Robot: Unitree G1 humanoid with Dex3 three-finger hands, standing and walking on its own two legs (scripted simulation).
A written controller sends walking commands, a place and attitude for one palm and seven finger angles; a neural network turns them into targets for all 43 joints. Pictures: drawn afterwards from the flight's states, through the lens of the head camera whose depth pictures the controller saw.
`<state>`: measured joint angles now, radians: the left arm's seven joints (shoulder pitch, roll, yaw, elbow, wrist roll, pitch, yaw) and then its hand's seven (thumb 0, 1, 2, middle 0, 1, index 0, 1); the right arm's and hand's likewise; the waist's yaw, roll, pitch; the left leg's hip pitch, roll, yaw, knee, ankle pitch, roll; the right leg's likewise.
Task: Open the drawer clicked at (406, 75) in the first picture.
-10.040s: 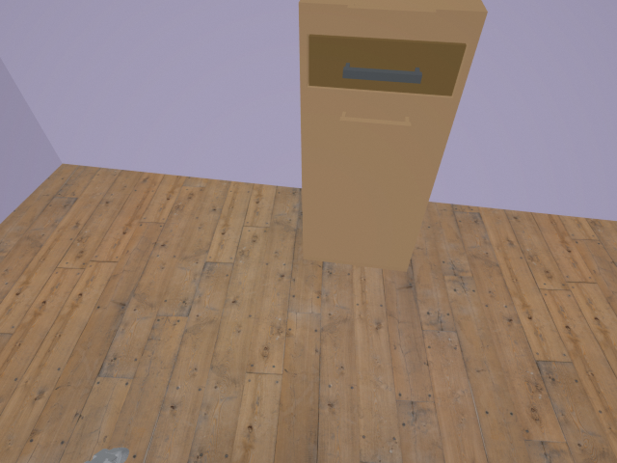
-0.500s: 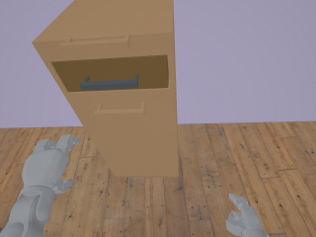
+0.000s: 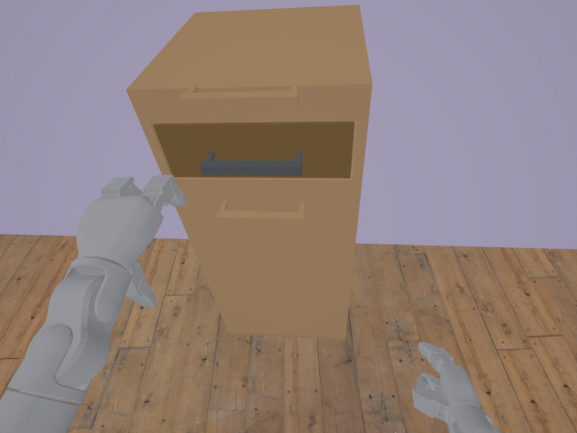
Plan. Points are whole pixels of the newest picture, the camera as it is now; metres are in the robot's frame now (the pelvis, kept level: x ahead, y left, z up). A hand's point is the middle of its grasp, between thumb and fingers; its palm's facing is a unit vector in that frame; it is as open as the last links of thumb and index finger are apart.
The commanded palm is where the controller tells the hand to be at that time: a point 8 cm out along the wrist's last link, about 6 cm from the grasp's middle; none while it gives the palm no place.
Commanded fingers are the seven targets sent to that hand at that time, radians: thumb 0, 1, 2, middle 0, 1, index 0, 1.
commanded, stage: raise the hand with hooked fingers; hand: left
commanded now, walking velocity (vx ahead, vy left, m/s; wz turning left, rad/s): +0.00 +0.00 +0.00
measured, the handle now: (252, 161) +0.58 +0.16 +0.07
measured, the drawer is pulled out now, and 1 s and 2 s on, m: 0.00 0.00 0.00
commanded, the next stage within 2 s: move the hooked fingers above the handle in 0.60 s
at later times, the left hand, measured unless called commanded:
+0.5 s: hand (146, 231) +0.30 +0.22 +0.17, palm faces +0.07 -0.05 -1.00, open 13.9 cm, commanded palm +0.27 +0.23 +0.24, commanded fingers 0.00 -0.50 0.30 -0.30 -1.20 -0.30 -1.20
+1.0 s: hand (175, 212) +0.33 +0.19 +0.17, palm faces +0.09 -0.05 -0.99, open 13.9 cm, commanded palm +0.31 +0.20 +0.22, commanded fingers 0.00 -0.50 0.30 -0.30 -1.20 -0.30 -1.20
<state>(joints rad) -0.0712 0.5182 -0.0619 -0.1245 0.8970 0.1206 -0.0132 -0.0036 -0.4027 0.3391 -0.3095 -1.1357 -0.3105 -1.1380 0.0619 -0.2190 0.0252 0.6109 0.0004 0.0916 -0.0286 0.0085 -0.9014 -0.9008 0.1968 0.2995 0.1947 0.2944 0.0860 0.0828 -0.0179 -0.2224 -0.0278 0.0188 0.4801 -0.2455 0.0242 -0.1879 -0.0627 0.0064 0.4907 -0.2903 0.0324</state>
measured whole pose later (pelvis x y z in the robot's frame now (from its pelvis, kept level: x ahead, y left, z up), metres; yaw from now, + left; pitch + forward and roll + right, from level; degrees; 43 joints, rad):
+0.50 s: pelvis -0.01 -0.02 +0.01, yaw +1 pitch -2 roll +0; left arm -0.18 0.59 0.00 -0.11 0.82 0.01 -0.18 0.00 -0.49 0.30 -0.32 -1.20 -0.32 -1.20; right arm 0.14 -0.27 0.02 0.64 0.00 0.08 0.00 0.01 -0.90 -0.90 0.20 0.30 0.20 0.29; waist 0.09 0.09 0.02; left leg -0.18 -0.01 0.00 0.39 -0.18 0.00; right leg -0.15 -0.04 -0.02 0.41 -0.23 0.02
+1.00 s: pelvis -0.01 -0.04 +0.00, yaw +1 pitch +0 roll +1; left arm -0.34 0.55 -0.05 0.11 0.85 -0.01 -0.12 0.00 -0.49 0.30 -0.32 -1.20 -0.32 -1.20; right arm 0.10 -0.27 0.02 0.66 0.02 0.07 -0.03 0.01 -0.90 -0.90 0.20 0.30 0.19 0.29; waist 0.08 0.10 -0.01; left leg -0.21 0.01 -0.03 0.41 -0.19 -0.03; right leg -0.18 -0.02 -0.04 0.45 -0.26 -0.01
